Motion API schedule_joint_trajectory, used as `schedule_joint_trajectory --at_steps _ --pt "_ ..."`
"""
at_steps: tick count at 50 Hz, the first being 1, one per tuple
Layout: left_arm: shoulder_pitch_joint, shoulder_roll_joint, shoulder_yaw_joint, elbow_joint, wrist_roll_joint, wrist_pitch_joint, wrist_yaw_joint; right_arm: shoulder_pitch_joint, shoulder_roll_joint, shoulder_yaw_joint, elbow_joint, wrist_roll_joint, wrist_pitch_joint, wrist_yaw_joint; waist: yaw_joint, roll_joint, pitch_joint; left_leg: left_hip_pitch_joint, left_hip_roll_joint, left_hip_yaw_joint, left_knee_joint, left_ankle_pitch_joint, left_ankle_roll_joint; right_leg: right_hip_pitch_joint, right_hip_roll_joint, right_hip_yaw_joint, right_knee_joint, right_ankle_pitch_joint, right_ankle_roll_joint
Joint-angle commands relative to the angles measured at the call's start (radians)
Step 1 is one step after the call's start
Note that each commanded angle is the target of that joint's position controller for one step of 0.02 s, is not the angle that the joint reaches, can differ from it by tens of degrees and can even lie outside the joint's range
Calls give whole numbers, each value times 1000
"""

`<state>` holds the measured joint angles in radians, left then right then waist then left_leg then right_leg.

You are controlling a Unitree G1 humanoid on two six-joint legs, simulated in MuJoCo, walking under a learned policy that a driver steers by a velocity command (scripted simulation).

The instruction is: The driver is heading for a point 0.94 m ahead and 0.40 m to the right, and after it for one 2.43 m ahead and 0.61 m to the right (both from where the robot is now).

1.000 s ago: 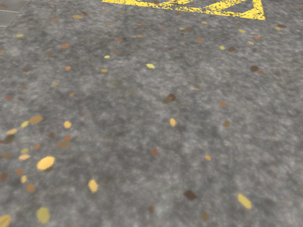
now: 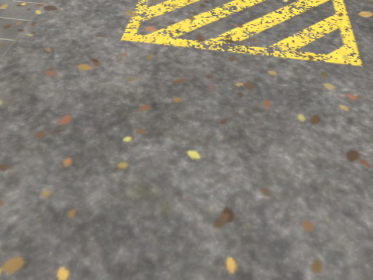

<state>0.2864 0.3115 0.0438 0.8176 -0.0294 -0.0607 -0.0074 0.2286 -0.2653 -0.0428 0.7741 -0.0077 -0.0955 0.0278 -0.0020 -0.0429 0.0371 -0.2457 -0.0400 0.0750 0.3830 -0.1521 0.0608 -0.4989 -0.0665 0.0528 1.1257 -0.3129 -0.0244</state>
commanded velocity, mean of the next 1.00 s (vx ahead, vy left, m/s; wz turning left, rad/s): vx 0.50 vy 0.00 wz -0.51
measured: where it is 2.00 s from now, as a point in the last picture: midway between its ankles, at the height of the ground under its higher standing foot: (300, 186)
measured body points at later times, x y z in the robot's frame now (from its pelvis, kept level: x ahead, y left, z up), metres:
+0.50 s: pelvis +0.28 -0.08 -0.01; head +0.31 -0.10 +0.44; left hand +0.48 +0.16 -0.11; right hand +0.32 -0.37 -0.13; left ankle +0.22 +0.10 -0.65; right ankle +0.32 -0.15 -0.74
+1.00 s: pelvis +0.56 -0.11 -0.01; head +0.58 -0.12 +0.44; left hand +0.79 +0.08 -0.12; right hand +0.54 -0.42 -0.10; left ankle +0.65 -0.04 -0.74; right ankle +0.43 -0.19 -0.65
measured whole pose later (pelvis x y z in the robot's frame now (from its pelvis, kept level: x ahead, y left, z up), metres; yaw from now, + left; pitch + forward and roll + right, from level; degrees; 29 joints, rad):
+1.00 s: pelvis +0.56 -0.11 -0.01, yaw -33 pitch +1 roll +1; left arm 0.32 0.31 0.07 0.70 -0.03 -0.02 0.01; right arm 0.18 -0.26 -0.05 0.73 -0.01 -0.10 0.01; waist 0.01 -0.04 0.02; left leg -0.29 -0.03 0.04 0.45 -0.18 0.02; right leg -0.45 0.00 0.09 1.19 -0.37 -0.02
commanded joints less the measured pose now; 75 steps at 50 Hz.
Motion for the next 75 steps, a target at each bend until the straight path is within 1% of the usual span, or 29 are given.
schedule_joint_trajectory --at_steps 1,8,13,16,18,19,20,21,22,23,27,34,39,42,43,44,45,46,47,50,63,66,68,69,70,71,72,73,75 --pt "52 51 20 -45 0 17 7 -20 -113 -32 -34 -8 -33 -3 20 124 -26 68 274 -187 -256 159 159 -115 -60 59 -10 102 26" --pt "-153 11 8 -117 13 3 -17 21 -160 -41 17 -2 -24 -29 -49 84 30 137 248 18 -284 238 112 -138 -35 -10 -402 425 27" --pt "-265 15 8 -198 11 4 -48 85 -191 -55 59 20 17 -38 -75 76 57 349 321 53 -194 363 94 -226 -19 -56 -507 306 -21" --pt "-192 58 32 -212 11 12 -58 55 -226 -68 47 24 44 -52 -8 124 -23 390 321 97 0 796 58 -68 63 -140 -506 153 -77" --pt "82 149 86 -152 6 19 -41 35 -220 -62 33 23 55 -62 143 91 -172 231 257 136 390 802 5 337 129 -130 -584 193 -146" --pt "183 248 115 -132 4 30 -16 83 -133 -34 0 -5 41 -59 138 -95 -269 -101 165 141 732 269 -45 664 -79 217 -600 184 -241" --pt "136 279 108 -168 4 18 -20 118 -68 -6 -38 -6 2 -40 63 -220 -398 -426 -41 -59 1015 -442 -84 890 -271 777 -771 48 -426" --pt "134 194 86 -173 9 9 -24 15 -162 -27 -53 28 -32 -20 126 -98 -367 -540 29 -197 1047 -395 -61 876 -257 720 -826 -2 -377" --pt "99 153 74 -172 13 1 -23 -45 -168 -26 -77 49 -50 -13 110 -48 -230 -563 71 -177 988 -308 -39 746 -219 562 -830 46 -332" --pt "33 134 68 -178 12 -3 -23 -55 -152 -23 -73 31 -56 -20 57 53 -141 -520 116 -168 880 -238 -39 588 -170 449 -837 151 -294" --pt "-44 108 58 -208 21 -8 -8 -15 -140 -33 -69 -9 -16 -27 -17 14 -82 -366 150 -147 699 -139 -95 337 -96 294 -897 430 -287" --pt "48 149 70 -168 7 9 25 -244 -83 -9 -137 2 -13 -21 66 -33 -36 -274 61 -118 225 234 -140 239 -8 204 -880 304 -198" --pt "81 137 71 -144 1 23 31 -268 -139 -31 -158 16 -34 -4 58 -66 -37 -229 43 -169 102 149 -96 369 -67 350 -764 237 -171" --pt "47 85 54 -159 10 27 27 -63 -191 -62 -117 3 -49 -14 -52 -68 -145 86 87 -173 48 97 -14 331 1 330 -535 310 -113" --pt "68 25 31 -177 30 24 24 87 -246 -76 -106 -8 -47 -23 -99 64 -294 350 266 -355 64 35 45 197 75 233 -250 112 -74" --pt "204 -6 20 -207 -6 16 23 141 -301 -91 -69 -13 -33 -14 -25 420 -368 598 456 -834 -48 -219 197 -160 183 135 37 -302 -19" --pt "185 106 39 -170 -15 18 27 102 -195 -68 -93 10 -28 -10 -48 272 -275 538 450 -847 -86 -408 171 -265 95 160 155 -249 -4" --pt "76 151 53 -182 -7 23 26 65 -142 -54 -101 12 -21 -15 -75 178 -158 423 407 -674 -93 -358 128 -285 64 130 174 -153 4" --pt "28 138 53 -190 3 27 27 22 -130 -47 -105 2 -15 -17 -59 110 -97 309 364 -549 -108 -220 109 -251 32 103 156 -83 12" --pt "7 84 52 -207 -1 34 12 -11 -101 -38 -82 -5 -17 -22 -21 158 -33 154 289 -336 -176 -22 101 -175 -29 76 66 0 17" --pt "-270 17 24 -304 2 27 -43 65 -212 -70 14 25 11 -31 -84 104 44 273 309 38 -207 278 82 -167 -19 -66 -453 293 -5" --pt "-232 61 47 -315 10 35 -50 59 -253 -83 17 41 29 -37 -28 138 -3 336 321 92 -55 666 53 -44 52 -133 -492 150 -64" --pt "21 141 96 -252 9 44 -38 41 -251 -81 9 48 41 -45 120 119 -142 242 277 143 290 804 11 313 134 -161 -570 183 -131" --pt "176 212 123 -215 5 54 -16 72 -190 -55 -4 17 36 -46 173 -8 -234 -25 235 138 599 427 -29 633 10 51 -585 191 -189" --pt "119 309 123 -234 1 39 -14 169 -59 -8 -61 -13 10 -27 34 -247 -350 -433 35 16 925 -445 -76 906 -247 640 -703 -10 -379" --pt "150 198 94 -246 6 24 -20 60 -161 -27 -51 27 -21 -14 126 -105 -408 -522 56 -159 1003 -420 -63 902 -277 732 -823 -108 -368" --pt "113 159 79 -227 16 10 -23 -19 -194 -36 -76 60 -34 -8 123 -71 -249 -577 96 -145 975 -322 -44 783 -251 578 -836 -18 -319" --pt "46 133 68 -226 16 4 -23 -27 -177 -29 -70 50 -37 -15 77 5 -172 -535 146 -138 897 -236 -39 637 -215 447 -833 98 -282" --pt "-66 75 44 -239 39 -5 -19 10 -179 -36 -36 23 -16 -20 4 -6 -100 -387 193 -136 810 -172 -61 420 -162 258 -849 483 -247"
